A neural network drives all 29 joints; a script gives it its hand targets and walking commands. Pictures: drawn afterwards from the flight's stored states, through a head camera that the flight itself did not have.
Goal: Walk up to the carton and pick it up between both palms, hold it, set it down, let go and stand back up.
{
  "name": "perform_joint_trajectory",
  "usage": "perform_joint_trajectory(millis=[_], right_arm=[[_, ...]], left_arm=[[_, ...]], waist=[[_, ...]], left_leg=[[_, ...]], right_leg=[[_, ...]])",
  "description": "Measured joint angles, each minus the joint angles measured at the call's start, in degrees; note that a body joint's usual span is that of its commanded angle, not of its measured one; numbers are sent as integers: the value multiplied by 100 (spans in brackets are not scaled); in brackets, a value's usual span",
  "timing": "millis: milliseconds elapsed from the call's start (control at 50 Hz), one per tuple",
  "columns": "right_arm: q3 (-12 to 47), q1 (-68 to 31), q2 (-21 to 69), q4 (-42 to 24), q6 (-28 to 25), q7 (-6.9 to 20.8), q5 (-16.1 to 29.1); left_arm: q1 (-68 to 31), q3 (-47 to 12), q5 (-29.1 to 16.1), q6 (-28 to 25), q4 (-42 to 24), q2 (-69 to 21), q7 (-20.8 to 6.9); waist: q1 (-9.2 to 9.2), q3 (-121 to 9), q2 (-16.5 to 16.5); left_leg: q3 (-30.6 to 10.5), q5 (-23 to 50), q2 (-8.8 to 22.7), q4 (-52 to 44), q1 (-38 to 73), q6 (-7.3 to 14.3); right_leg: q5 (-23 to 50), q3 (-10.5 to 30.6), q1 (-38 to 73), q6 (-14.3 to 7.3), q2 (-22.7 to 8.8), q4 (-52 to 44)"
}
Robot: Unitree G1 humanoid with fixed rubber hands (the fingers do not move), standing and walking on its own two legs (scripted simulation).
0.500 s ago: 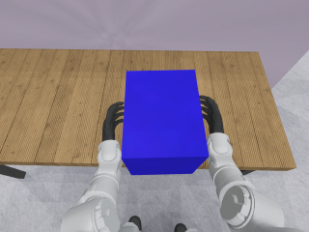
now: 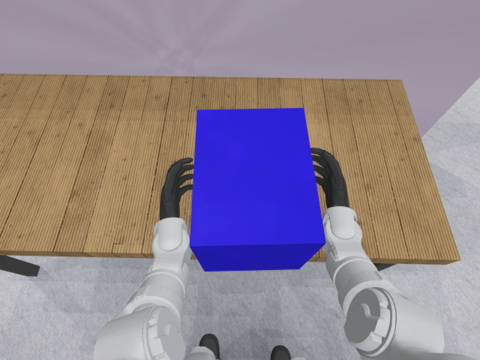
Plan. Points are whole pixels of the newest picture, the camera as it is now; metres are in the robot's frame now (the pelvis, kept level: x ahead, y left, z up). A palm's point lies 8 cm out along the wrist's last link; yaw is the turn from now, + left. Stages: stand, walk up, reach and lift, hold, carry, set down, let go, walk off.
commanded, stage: reach and lift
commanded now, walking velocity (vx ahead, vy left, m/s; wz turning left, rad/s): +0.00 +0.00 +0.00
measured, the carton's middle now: (251, 194) +0.41 +0.01 -0.07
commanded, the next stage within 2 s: none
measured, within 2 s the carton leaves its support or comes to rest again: leaves its support in 0.50 s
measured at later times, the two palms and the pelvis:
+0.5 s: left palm (169, 211) +0.36 +0.16 -0.03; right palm (332, 196) +0.39 -0.13 -0.02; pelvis +0.00 +0.00 +0.00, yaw +0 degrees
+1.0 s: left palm (155, 178) +0.37 +0.16 +0.07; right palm (355, 169) +0.38 -0.13 +0.09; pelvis +0.00 +0.00 +0.02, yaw +2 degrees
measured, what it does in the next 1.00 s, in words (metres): stands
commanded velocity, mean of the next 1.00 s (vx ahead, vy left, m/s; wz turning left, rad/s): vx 0.00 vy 0.00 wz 0.00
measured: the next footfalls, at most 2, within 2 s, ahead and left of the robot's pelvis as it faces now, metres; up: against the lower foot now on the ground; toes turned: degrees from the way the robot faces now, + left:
none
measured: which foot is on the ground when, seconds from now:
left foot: down 0.00-1.00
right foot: down 0.00-1.00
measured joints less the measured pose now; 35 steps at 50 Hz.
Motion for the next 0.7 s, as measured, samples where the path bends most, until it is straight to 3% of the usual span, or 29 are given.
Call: perform_joint_trajectory(millis=[260, 460, 580, 700], right_arm=[[550, 26, -110, 195, -63, -148, 447], [1353, 124, -206, 227, 98, -268, 1102], [1928, 238, -230, -102, 395, -347, 1573], [2570, 430, -282, -657, 929, -446, 2216]], left_arm=[[41, -395, -512, -123, 236, 118, 76], [161, -1051, -1322, -141, 412, 258, 134], [219, -1536, -1839, -12, 296, 363, 163], [255, -1898, -2073, 397, -3, 469, 182]], waist=[[41, -136, 45], [38, -268, 125], [-63, -359, 185], [-151, -359, 182]], left_leg=[[14, -88, 40, 154, -114, -13], [-53, -127, 49, 248, -151, -38], [-135, -177, 33, 349, -91, -50], [-165, -179, 1, 267, 310, -53]], right_leg=[[-65, -12, -107, -11, 23, 124], [-113, -79, -110, -31, 35, 196], [-177, -144, -9, -40, 31, 274], [-199, -151, 396, -36, 14, 206]])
